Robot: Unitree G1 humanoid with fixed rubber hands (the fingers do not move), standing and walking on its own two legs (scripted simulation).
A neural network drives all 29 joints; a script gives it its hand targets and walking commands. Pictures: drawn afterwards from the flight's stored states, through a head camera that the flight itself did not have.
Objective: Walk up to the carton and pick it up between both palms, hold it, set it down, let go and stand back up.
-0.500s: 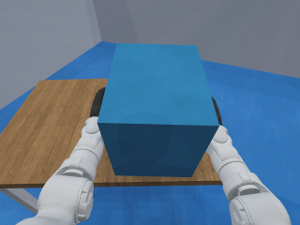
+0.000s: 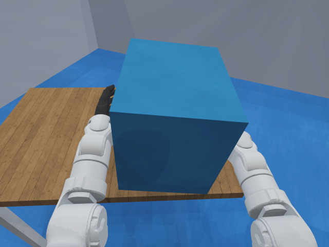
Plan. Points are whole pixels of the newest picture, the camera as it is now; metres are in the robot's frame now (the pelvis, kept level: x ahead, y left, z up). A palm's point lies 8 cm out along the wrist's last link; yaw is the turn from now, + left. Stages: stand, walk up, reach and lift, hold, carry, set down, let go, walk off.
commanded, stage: reach and lift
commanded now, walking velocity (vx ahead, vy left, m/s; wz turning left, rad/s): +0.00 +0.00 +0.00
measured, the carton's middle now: (169, 116) +0.42 +0.00 +0.12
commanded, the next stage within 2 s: hold in 1.48 s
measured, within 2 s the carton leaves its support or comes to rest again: neither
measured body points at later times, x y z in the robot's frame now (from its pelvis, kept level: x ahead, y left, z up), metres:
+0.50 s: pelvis -0.01 +0.00 +0.00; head -0.02 +0.02 +0.45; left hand +0.39 +0.17 +0.16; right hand +0.38 -0.16 +0.14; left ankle +0.02 +0.10 -0.75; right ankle +0.01 -0.10 -0.75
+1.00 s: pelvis +0.00 +0.00 +0.00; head -0.03 +0.02 +0.45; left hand +0.39 +0.16 +0.18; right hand +0.37 -0.17 +0.15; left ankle +0.02 +0.10 -0.75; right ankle +0.01 -0.10 -0.75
